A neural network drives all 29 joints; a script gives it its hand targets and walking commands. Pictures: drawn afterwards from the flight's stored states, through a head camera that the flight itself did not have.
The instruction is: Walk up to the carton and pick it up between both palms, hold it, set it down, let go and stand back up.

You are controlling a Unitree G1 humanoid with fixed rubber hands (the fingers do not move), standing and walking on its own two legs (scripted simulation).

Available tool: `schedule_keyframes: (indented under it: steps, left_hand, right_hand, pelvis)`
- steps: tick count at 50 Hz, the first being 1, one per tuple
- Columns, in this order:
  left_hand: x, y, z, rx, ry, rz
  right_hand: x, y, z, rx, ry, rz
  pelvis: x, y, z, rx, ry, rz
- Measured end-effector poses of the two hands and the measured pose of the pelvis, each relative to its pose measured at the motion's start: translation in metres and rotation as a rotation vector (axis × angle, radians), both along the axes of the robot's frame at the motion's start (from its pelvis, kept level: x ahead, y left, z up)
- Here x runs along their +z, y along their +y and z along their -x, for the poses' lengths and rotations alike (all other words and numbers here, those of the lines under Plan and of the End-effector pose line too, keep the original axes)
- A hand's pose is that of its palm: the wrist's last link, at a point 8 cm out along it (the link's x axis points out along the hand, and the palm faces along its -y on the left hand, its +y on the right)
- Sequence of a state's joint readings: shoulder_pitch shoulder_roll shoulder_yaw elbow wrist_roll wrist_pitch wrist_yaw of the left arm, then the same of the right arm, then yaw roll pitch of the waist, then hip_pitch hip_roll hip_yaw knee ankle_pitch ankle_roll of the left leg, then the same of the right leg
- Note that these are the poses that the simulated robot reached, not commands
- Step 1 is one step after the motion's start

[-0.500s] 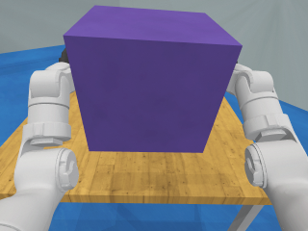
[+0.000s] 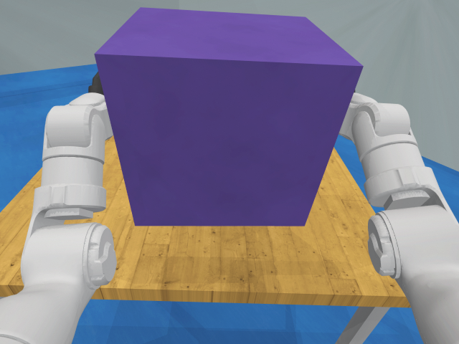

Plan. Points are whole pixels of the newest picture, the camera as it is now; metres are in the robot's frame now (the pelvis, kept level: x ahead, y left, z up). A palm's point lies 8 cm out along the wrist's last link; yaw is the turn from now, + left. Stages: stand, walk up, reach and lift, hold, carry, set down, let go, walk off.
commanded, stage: hold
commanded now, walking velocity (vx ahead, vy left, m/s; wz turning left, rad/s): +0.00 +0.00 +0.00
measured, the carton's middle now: (223, 117) +0.39 +0.01 +0.27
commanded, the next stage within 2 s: none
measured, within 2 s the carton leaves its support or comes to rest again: neither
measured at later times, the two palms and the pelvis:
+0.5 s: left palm (104, 105) +0.36 +0.19 +0.29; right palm (343, 111) +0.37 -0.18 +0.30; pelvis +0.00 +0.00 +0.00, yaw +0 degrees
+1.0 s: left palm (104, 104) +0.37 +0.19 +0.29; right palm (342, 108) +0.37 -0.18 +0.30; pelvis +0.00 -0.01 +0.00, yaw +0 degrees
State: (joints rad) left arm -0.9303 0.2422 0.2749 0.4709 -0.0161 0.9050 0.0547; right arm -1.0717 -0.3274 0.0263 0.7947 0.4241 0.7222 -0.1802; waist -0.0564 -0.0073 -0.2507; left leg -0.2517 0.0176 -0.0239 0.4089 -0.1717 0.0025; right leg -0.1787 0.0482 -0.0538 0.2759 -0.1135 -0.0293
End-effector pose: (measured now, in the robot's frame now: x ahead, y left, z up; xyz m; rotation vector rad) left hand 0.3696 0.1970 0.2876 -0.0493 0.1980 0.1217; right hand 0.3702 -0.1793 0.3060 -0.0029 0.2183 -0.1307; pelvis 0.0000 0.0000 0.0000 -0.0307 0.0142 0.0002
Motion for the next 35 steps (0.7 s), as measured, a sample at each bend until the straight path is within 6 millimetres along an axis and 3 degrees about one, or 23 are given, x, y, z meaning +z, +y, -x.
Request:
schedule_keyframes:
  steps: [35]
  left_hand:
    - [0.006,-0.009,0.003,-0.002,0.008,-0.002]
  right_hand:
    - [-0.004,-0.009,0.006,-0.007,0.012,-0.014]
  pelvis:
    - [0.000,-0.004,0.007,0.000,-0.006,-0.003]
